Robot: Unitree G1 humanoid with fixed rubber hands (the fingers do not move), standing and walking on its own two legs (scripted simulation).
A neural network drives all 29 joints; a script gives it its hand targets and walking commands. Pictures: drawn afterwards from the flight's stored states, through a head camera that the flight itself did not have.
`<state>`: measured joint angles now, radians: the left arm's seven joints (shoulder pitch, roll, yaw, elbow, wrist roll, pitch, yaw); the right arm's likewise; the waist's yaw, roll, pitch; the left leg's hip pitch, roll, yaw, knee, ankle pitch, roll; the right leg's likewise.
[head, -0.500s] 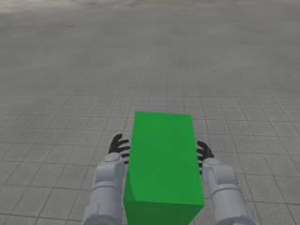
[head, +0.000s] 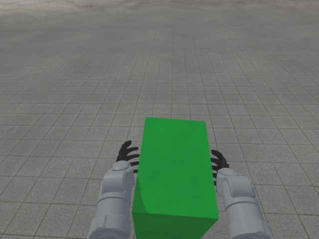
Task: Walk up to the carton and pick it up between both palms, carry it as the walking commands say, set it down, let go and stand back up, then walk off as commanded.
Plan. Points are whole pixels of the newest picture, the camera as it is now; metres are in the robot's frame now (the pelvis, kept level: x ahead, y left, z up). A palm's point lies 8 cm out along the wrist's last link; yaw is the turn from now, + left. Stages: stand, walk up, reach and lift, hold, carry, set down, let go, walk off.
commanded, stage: reach and lift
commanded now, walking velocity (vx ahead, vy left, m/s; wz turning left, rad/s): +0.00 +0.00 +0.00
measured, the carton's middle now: (170, 182) +0.32 +0.02 -0.02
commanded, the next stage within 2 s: hold in 0.70 s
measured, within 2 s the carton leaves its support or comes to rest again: neither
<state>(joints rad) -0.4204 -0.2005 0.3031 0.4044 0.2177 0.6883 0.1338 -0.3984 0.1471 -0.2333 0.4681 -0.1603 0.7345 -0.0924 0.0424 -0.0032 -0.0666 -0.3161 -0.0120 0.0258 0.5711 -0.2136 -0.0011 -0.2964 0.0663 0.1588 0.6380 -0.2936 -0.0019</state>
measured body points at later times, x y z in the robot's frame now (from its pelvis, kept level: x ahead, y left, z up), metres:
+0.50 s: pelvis +0.00 +0.00 +0.00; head -0.05 -0.01 +0.45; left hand +0.32 +0.14 +0.06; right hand +0.31 -0.12 +0.03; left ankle +0.06 +0.12 -0.73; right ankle +0.03 -0.12 -0.73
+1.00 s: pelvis -0.01 +0.00 +0.00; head -0.06 +0.00 +0.45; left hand +0.31 +0.14 +0.06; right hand +0.30 -0.13 +0.03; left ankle +0.06 +0.12 -0.73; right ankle +0.03 -0.12 -0.73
